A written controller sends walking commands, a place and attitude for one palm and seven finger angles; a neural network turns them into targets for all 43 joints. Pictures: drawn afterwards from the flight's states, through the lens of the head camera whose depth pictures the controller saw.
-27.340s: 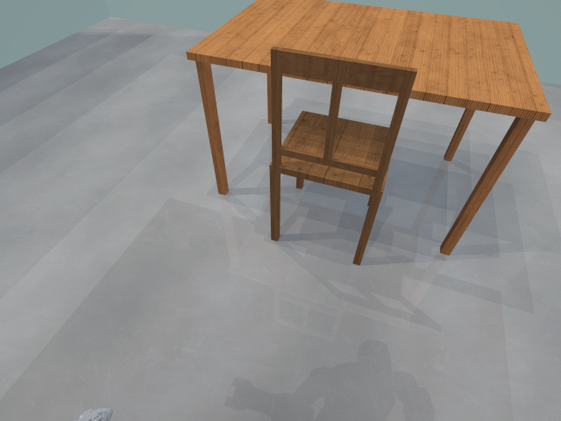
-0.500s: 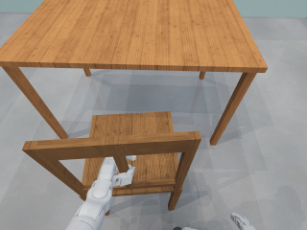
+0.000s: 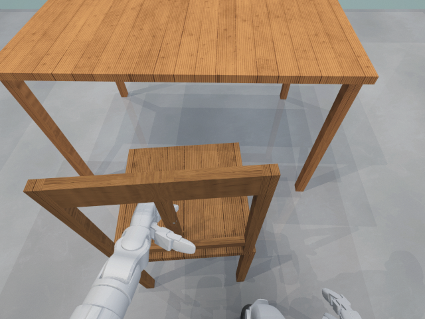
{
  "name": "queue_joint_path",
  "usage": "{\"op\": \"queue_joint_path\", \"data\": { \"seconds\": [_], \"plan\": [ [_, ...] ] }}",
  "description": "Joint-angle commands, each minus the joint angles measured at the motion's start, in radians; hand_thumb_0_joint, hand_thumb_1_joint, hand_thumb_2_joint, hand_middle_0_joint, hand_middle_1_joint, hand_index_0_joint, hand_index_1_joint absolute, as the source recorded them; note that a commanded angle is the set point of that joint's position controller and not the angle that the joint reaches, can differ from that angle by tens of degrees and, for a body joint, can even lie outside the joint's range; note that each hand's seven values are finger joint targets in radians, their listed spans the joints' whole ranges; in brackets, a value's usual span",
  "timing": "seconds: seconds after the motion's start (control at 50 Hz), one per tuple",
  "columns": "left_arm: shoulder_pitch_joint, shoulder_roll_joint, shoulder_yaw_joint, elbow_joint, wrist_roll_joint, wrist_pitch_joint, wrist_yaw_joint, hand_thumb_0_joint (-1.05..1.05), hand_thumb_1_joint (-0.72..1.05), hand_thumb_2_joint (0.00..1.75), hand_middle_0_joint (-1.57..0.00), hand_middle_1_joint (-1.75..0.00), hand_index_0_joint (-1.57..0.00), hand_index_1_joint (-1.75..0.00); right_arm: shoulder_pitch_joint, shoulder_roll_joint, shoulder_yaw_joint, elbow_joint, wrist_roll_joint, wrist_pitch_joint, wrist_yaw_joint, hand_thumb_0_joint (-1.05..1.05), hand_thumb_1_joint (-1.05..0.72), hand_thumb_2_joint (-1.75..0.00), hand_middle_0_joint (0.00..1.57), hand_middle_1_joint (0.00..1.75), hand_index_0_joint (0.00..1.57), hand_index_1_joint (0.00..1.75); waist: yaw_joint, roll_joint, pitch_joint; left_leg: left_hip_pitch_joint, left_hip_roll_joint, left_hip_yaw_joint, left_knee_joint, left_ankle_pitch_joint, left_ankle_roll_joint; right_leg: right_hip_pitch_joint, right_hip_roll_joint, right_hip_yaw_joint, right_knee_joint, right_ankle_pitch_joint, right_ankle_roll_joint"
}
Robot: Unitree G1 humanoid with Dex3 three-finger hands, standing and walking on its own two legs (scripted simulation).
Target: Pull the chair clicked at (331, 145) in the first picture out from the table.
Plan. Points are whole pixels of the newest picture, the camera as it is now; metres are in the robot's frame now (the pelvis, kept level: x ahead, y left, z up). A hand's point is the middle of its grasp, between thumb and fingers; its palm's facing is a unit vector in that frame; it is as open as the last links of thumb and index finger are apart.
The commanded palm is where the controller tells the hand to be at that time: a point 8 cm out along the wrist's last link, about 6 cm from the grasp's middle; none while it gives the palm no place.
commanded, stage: open the thumb and straighten the fingers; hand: left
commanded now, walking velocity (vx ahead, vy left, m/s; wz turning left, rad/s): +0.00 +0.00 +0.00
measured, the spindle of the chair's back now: (172, 224) +0.32 +0.10 -0.08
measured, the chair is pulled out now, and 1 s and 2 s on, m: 0.28 0.28 0.28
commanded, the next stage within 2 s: draw the fingers out of the gap in 0.20 s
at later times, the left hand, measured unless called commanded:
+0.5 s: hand (161, 236) +0.28 +0.11 -0.04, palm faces -0.08 -0.99 -0.14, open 17.4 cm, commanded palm +0.26 +0.16 -0.02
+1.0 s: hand (154, 281) +0.20 +0.11 -0.05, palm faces -0.10 -0.99 -0.11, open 17.5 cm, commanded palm +0.19 +0.17 -0.02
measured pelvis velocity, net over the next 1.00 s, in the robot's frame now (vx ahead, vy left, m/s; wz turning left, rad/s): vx -0.01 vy -0.01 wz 0.04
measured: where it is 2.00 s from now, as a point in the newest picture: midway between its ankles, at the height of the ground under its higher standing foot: outside the picture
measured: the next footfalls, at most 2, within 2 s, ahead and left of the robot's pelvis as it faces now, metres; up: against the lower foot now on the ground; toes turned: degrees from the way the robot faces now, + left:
none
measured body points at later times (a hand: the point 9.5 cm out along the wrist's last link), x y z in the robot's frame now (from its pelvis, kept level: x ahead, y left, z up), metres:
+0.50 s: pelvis +0.00 -0.02 -0.01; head +0.06 -0.04 +0.44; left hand +0.29 +0.16 -0.03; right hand +0.14 -0.28 -0.11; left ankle -0.09 +0.11 -0.71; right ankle +0.09 -0.12 -0.71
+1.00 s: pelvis -0.01 -0.01 -0.02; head +0.04 -0.02 +0.43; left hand +0.21 +0.17 -0.03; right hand +0.17 -0.25 -0.09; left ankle -0.09 +0.11 -0.71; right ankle +0.09 -0.12 -0.71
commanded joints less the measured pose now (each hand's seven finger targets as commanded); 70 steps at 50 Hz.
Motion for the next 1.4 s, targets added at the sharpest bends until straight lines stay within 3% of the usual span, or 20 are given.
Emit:
{"op": "queue_joint_path", "data": {
  "seconds": [0.0,0.04,0.1,0.16,0.24,0.26,0.28,0.3,0.4,0.5,0.58,0.64,0.7,0.8,0.94,1.16,1.18,1.2,1.26,1.38],
  "plan": [
    [-0.226,0.161,0.117,-0.207,0.005,-0.047,0.0,0.0,-0.55,0.2,-0.05,-0.14,-0.05,-0.14,-0.003,-0.149,-0.051,-0.133,0.005,-0.048,-0.016,0.0,-0.9,-0.9,0.2,0.3,0.2,0.3,-0.004,-0.101,-0.294,-0.221,0.015,-0.018,-0.125,0.316,-0.015,0.497,0.013,0.03,-0.007,0.133,-0.002],
    [-0.195,0.131,0.091,-0.231,0.007,-0.046,-0.007,0.0,-0.55,0.2,0.0,0.0,0.0,0.0,-0.009,-0.145,-0.051,-0.144,0.003,-0.051,-0.015,0.0,-0.9,-0.9,0.2,0.3,0.2,0.3,0.003,-0.041,-0.304,-0.214,0.013,-0.015,-0.12,0.335,-0.019,0.498,0.011,0.031,-0.004,0.148,-0.009],
    [-0.177,0.095,0.061,-0.247,-0.007,-0.038,-0.022,0.0,-0.55,0.2,0.0,0.0,0.0,0.0,-0.007,-0.144,-0.049,-0.149,0.006,-0.058,-0.012,0.0,-0.9,-0.9,0.2,0.3,0.2,0.3,-0.01,-0.041,-0.304,-0.216,0.015,-0.012,-0.104,0.334,-0.016,0.49,0.009,0.03,-0.004,0.162,-0.004],
    [-0.167,0.102,0.063,-0.262,-0.02,-0.03,-0.035,0.0,-0.55,0.2,0.0,0.0,0.0,0.0,-0.006,-0.151,-0.051,-0.154,0.009,-0.063,-0.017,0.0,-0.9,-0.9,0.2,0.3,0.2,0.3,-0.021,-0.098,-0.302,-0.234,0.013,-0.015,-0.096,0.315,-0.01,0.504,0.009,0.031,-0.008,0.16,0.001],
    [-0.173,0.121,0.065,-0.289,-0.017,-0.026,-0.042,0.0,-0.55,0.2,0.0,0.0,0.0,0.0,-0.011,-0.155,-0.052,-0.158,0.009,-0.069,-0.022,0.0,-0.9,-0.9,0.2,0.3,0.2,0.3,-0.025,-0.069,-0.298,-0.234,0.008,-0.015,-0.085,0.3,-0.009,0.494,0.006,0.033,-0.006,0.145,0.002],
    [-0.175,0.122,0.065,-0.297,-0.017,-0.026,-0.042,0.0,-0.55,0.2,0.0,0.0,0.0,0.0,-0.012,-0.152,-0.049,-0.157,0.01,-0.069,-0.021,0.0,-0.9,-0.9,0.2,0.3,0.2,0.3,-0.024,-0.052,-0.294,-0.233,0.007,-0.013,-0.085,0.295,-0.008,0.489,0.004,0.037,-0.008,0.139,0.002],
    [-0.171,0.215,0.145,-0.256,-0.011,-0.025,-0.04,0.0,-0.55,0.2,0.0,0.0,0.0,0.0,-0.01,-0.162,-0.049,-0.151,0.009,-0.064,-0.026,0.0,-0.9,-0.9,0.2,0.3,0.2,0.3,-0.017,-0.079,-0.281,-0.265,0.006,-0.012,-0.078,0.269,-0.005,0.495,0.001,0.044,-0.007,0.109,0.006],
    [-0.144,0.218,0.152,-0.261,-0.011,-0.026,-0.044,0.0,-0.55,0.2,0.0,0.0,0.0,0.0,-0.008,-0.159,-0.048,-0.157,0.006,-0.06,-0.026,0.0,-0.9,-0.9,0.2,0.3,0.2,0.3,-0.012,-0.104,-0.293,-0.271,0.004,-0.01,-0.079,0.267,-0.002,0.518,0.0,0.05,-0.008,0.107,0.008],
    [0.048,0.175,0.118,-0.363,-0.019,-0.038,-0.069,0.0,-0.55,0.2,0.0,0.0,0.0,0.0,-0.035,-0.149,-0.048,-0.197,0.012,-0.068,-0.016,0.0,-0.9,-0.9,0.2,0.3,0.2,0.3,0.011,-0.041,-0.332,-0.258,0.003,-0.001,-0.069,0.303,-0.008,0.553,-0.006,0.052,0.001,0.16,0.0],
    [0.137,0.148,0.073,-0.442,-0.028,-0.027,-0.087,0.0,-0.55,0.2,0.0,0.0,0.0,0.0,-0.055,-0.154,-0.046,-0.224,0.02,-0.082,-0.016,0.0,-0.9,-0.9,0.2,0.3,0.2,0.3,-0.009,-0.072,-0.264,-0.277,0.003,-0.008,-0.056,0.224,-0.003,0.487,-0.008,0.051,-0.021,0.033,0.01],
    [0.167,0.184,0.087,-0.505,-0.034,-0.026,-0.086,0.0,-0.55,0.2,0.0,0.0,0.0,0.0,-0.062,-0.158,-0.042,-0.233,0.021,-0.103,-0.028,0.0,-0.9,-0.9,0.2,0.3,0.2,0.3,-0.019,-0.108,-0.231,-0.293,0.0,-0.016,-0.038,0.179,0.003,0.458,-0.01,0.064,-0.039,-0.062,0.019],
    [0.154,0.218,0.099,-0.577,-0.027,-0.037,-0.081,0.0,-0.55,0.2,0.0,0.0,0.0,0.0,-0.068,-0.157,-0.041,-0.237,0.019,-0.12,-0.04,0.0,-0.9,-0.9,0.2,0.3,0.2,0.3,-0.017,-0.062,-0.235,-0.282,-0.004,-0.021,-0.028,0.167,0.003,0.442,-0.012,0.065,-0.036,-0.103,0.018],
    [0.211,0.193,0.069,-0.599,-0.023,-0.04,-0.082,0.0,-0.55,0.2,0.0,0.0,0.0,0.0,-0.071,-0.15,-0.033,-0.24,0.019,-0.135,-0.042,0.0,-0.9,-0.9,0.2,0.3,0.2,0.3,-0.013,-0.02,-0.234,-0.261,-0.004,-0.031,-0.027,0.172,0.001,0.415,-0.011,0.046,-0.018,-0.097,0.015],
    [0.307,0.155,0.03,-0.602,-0.024,-0.012,-0.094,0.0,-0.55,0.2,0.0,0.0,0.0,0.0,-0.076,-0.154,-0.028,-0.256,0.018,-0.144,-0.044,0.0,-0.9,-0.9,0.2,0.3,0.2,0.3,-0.014,-0.069,-0.217,-0.277,-0.005,-0.043,-0.019,0.162,-0.001,0.391,-0.009,0.03,-0.006,-0.11,0.017],
    [0.464,0.168,0.044,-0.69,-0.009,0.021,-0.081,0.0,-0.55,0.2,0.0,0.0,0.0,0.0,-0.09,-0.147,-0.03,-0.298,0.015,-0.145,-0.043,0.0,-0.9,-0.9,0.2,0.3,0.2,0.3,0.01,-0.056,-0.187,-0.3,-0.005,-0.048,-0.008,0.17,-0.006,0.364,-0.006,0.017,0.017,-0.123,0.007],
    [0.668,0.122,-0.028,-0.866,0.024,0.002,-0.055,0.0,-0.55,0.2,0.0,0.0,0.0,0.0,-0.077,-0.126,-0.035,-0.328,0.01,-0.159,-0.046,0.0,-0.9,-0.9,0.2,0.3,0.2,0.3,-0.001,-0.028,-0.183,-0.292,-0.001,-0.061,0.036,0.243,-0.011,0.309,0.003,-0.009,0.082,-0.034,-0.002],
    [0.579,0.029,-0.003,-1.037,-0.112,-0.135,-0.044,0.0,-0.55,0.2,0.0,0.0,0.0,0.0,-0.07,-0.108,-0.034,-0.321,0.012,-0.185,-0.048,0.0,-0.9,-0.9,0.2,0.3,0.2,0.3,-0.006,-0.062,-0.179,-0.309,-0.008,-0.068,0.078,0.256,-0.027,0.243,0.013,-0.032,0.103,-0.015,-0.004],
    [0.655,0.073,0.017,-0.981,-0.102,-0.194,-0.041,0.0,-0.55,0.2,0.0,0.0,0.0,0.0,-0.074,-0.108,-0.037,-0.296,0.011,-0.207,-0.043,0.0,-0.9,-0.9,0.2,0.3,0.2,0.3,0.015,-0.036,-0.204,-0.313,-0.008,-0.062,0.089,0.261,-0.031,0.257,0.012,-0.019,0.12,-0.021,-0.008],
    [0.664,0.111,0.051,-1.056,-0.113,-0.297,-0.034,0.0,-0.55,0.2,0.0,0.0,0.0,0.0,-0.05,-0.106,-0.043,-0.276,0.012,-0.229,-0.031,0.0,-0.9,-0.9,0.2,0.3,0.2,0.3,0.02,0.021,-0.249,-0.294,-0.007,-0.066,0.098,0.313,-0.048,0.258,0.012,-0.027,0.153,0.014,-0.015],
    [0.778,0.101,0.039,-0.978,-0.078,-0.523,-0.102,0.0,-0.55,0.2,0.0,0.0,0.0,0.0,-0.086,-0.092,-0.071,-0.241,0.011,-0.226,0.022,0.0,-0.9,-0.9,0.2,0.3,0.2,0.3,0.026,-0.016,-0.212,-0.378,0.009,-0.066,0.173,0.346,-0.059,0.166,0.016,-0.027,0.241,0.058,-0.023]
  ]
}}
